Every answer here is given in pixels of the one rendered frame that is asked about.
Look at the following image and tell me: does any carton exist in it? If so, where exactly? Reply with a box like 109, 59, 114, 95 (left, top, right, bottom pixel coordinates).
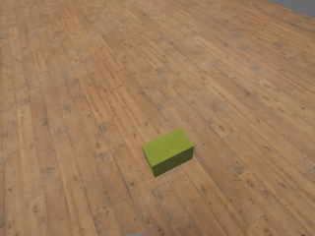
141, 128, 194, 178

